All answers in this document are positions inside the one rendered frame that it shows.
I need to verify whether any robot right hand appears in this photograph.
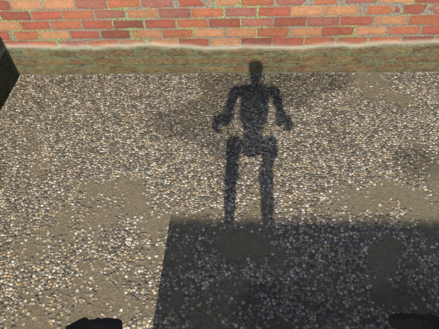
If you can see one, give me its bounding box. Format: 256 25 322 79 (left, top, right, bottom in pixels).
388 313 439 329

